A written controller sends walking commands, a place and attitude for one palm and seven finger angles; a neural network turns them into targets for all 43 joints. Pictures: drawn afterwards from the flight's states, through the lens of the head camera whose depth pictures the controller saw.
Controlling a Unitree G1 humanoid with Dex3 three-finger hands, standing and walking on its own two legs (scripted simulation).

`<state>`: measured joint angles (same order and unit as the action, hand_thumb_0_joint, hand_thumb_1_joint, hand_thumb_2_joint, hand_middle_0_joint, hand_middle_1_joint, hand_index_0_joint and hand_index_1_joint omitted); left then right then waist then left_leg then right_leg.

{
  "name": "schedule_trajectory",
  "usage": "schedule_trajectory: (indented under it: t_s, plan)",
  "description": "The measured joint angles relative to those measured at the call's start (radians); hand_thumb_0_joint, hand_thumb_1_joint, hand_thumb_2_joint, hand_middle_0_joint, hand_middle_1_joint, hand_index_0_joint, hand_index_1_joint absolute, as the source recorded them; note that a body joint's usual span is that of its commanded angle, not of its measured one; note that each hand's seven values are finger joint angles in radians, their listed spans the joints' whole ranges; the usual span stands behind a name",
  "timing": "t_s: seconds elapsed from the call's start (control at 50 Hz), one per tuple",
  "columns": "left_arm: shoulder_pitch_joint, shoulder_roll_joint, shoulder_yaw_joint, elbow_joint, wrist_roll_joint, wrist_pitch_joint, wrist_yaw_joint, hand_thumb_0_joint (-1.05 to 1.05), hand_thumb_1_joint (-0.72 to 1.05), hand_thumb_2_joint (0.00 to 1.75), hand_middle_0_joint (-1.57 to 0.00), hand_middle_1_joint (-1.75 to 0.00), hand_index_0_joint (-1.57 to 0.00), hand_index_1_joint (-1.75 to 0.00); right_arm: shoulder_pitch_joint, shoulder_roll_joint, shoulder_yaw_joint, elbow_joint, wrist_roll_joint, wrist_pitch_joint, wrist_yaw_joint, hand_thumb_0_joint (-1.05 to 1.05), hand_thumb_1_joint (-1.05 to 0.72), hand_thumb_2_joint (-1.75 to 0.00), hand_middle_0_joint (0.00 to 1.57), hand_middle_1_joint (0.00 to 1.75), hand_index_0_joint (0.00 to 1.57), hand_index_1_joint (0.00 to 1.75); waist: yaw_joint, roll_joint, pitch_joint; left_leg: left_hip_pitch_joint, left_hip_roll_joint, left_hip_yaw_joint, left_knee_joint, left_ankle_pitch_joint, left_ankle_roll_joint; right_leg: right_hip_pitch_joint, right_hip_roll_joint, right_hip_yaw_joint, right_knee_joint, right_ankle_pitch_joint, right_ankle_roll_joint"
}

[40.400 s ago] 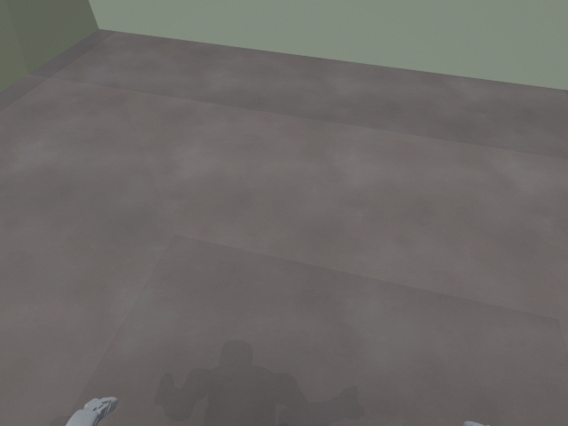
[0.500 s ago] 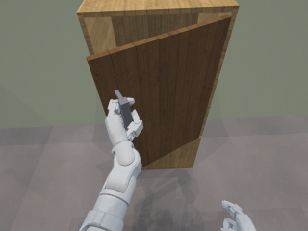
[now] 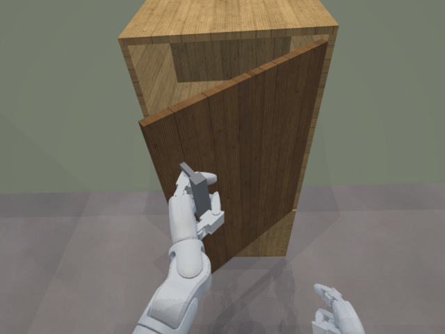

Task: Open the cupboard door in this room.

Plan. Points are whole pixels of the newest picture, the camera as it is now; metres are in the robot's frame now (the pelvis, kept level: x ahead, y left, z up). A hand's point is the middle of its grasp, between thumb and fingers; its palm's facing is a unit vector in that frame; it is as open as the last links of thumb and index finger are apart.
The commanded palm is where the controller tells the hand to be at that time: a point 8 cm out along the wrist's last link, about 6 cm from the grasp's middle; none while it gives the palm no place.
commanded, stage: open thumb and fingers to let go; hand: left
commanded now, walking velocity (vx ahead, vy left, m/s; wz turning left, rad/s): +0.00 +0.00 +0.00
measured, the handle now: (196, 196) +0.35 +0.06 +0.08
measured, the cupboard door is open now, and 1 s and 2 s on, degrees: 39 36 38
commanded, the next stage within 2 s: slide the hand sideways off the handle in 0.78 s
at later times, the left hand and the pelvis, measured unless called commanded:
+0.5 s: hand (201, 211) +0.31 +0.05 +0.09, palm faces +0.28 -0.96 -0.08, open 12.9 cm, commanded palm +0.26 +0.06 +0.08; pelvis -0.01 +0.02 -0.01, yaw +0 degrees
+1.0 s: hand (206, 219) +0.29 +0.04 +0.09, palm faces +0.06 -1.00 -0.06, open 15.8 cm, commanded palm +0.26 +0.06 +0.08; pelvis -0.03 +0.02 -0.01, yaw +1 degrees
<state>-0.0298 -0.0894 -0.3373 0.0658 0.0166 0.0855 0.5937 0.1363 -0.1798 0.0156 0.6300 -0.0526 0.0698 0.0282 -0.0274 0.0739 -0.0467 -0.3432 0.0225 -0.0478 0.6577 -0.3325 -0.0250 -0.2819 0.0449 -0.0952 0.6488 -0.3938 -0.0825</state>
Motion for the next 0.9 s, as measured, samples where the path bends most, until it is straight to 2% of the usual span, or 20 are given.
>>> schedule_trajectory:
  t_s: [0.1, 0.16, 0.34, 0.44, 0.54, 0.68, 0.78, 0.9]
  plan:
    - [-0.051, -0.024, 0.063, 0.039, 0.0, 0.003, 0.015, -0.01, 0.61, 0.75, -0.39, -1.33, -0.4, -1.34, -0.012, -0.006, -0.009, -0.001, -0.003, 0.007, -0.008, 0.01, -0.9, -0.9, 0.19, 0.3, 0.2, 0.3, 0.02, -0.012, -0.001, -0.013, -0.006, -0.002, -0.01, 0.007, -0.007, -0.019, -0.007, -0.001, 0.004, 0.0, 0.001]
    - [-0.041, -0.023, 0.071, 0.022, 0.008, 0.004, 0.029, -0.01, 0.53, 0.72, -0.38, -1.32, -0.4, -1.33, -0.006, -0.005, -0.015, -0.011, -0.004, 0.005, -0.002, 0.01, -0.9, -0.9, 0.19, 0.3, 0.2, 0.3, 0.027, -0.016, -0.006, -0.023, -0.01, -0.001, -0.008, 0.005, -0.012, -0.031, -0.011, -0.001, 0.012, -0.005, 0.002]
    - [0.024, -0.001, 0.026, -0.041, 0.04, -0.011, 0.041, 0.01, 0.12, 0.56, -0.35, -1.27, -0.36, -1.27, 0.007, -0.001, -0.022, -0.017, 0.005, -0.023, 0.011, 0.01, -0.9, -0.9, 0.19, 0.3, 0.2, 0.3, 0.036, -0.009, -0.003, -0.065, -0.021, -0.008, 0.052, -0.023, -0.009, -0.063, -0.022, -0.009, 0.062, -0.029, 0.013]
    - [-0.029, -0.008, 0.003, -0.008, 0.041, -0.02, 0.051, 0.0, -0.18, 0.44, -0.32, -1.23, -0.33, -1.23, 0.002, 0.009, -0.021, -0.004, 0.01, -0.053, 0.016, 0.01, -0.9, -0.9, 0.19, 0.3, 0.2, 0.3, 0.036, -0.005, 0.0, -0.103, -0.025, -0.004, 0.093, -0.032, -0.002, -0.102, -0.028, -0.006, 0.103, -0.037, 0.018]
    - [-0.099, -0.024, -0.002, 0.045, 0.035, -0.016, 0.062, 0.0, -0.37, 0.36, -0.29, -1.15, -0.3, -1.15, 0.002, 0.019, -0.014, 0.013, 0.01, -0.058, 0.018, 0.01, -0.9, -0.9, 0.19, 0.3, 0.2, 0.3, 0.034, -0.006, -0.008, -0.124, -0.025, 0.003, 0.106, -0.029, 0.002, -0.126, -0.03, 0.001, 0.119, -0.033, 0.021]
    - [-0.171, -0.047, 0.028, 0.132, 0.021, 0.001, 0.086, 0.0, -0.47, 0.32, -0.25, -0.89, -0.26, -0.89, 0.003, 0.021, -0.006, 0.032, 0.003, -0.043, 0.015, 0.01, -0.9, -0.9, 0.2, 0.3, 0.2, 0.3, 0.031, -0.008, -0.013, -0.123, -0.023, 0.008, 0.095, -0.012, 0.003, -0.128, -0.027, 0.005, 0.108, -0.014, 0.022]
    - [-0.181, -0.049, 0.015, 0.15, 0.021, -0.006, 0.085, -0.01, -0.49, 0.31, -0.23, -0.67, -0.23, -0.68, 0.005, 0.016, -0.011, 0.033, -0.002, -0.045, 0.019, 0.01, -0.9, -0.9, 0.2, 0.3, 0.2, 0.3, 0.03, -0.012, -0.01, -0.125, -0.02, 0.009, 0.092, -0.004, 0.003, -0.13, -0.025, 0.006, 0.105, -0.006, 0.021]
    - [-0.194, -0.053, 0.022, 0.172, 0.013, -0.015, 0.08, -0.01, -0.5, 0.3, -0.3, -0.54, -0.28, -0.61, 0.0, 0.007, -0.014, 0.04, -0.005, -0.048, 0.012, 0.01, -0.9, -0.9, 0.2, 0.3, 0.2, 0.3, 0.03, -0.008, -0.007, -0.124, -0.018, 0.004, 0.091, 0.001, 0.003, -0.125, -0.022, 0.001, 0.097, 0.002, 0.021]
